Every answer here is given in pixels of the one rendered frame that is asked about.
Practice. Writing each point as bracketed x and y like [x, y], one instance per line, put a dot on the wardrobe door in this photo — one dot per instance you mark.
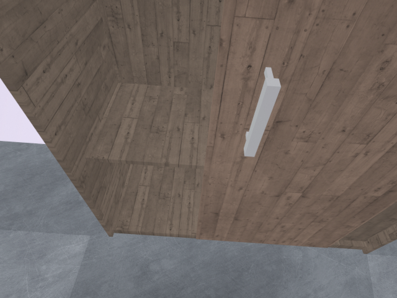
[327, 160]
[374, 226]

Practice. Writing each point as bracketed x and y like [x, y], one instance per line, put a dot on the handle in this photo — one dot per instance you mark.
[267, 99]

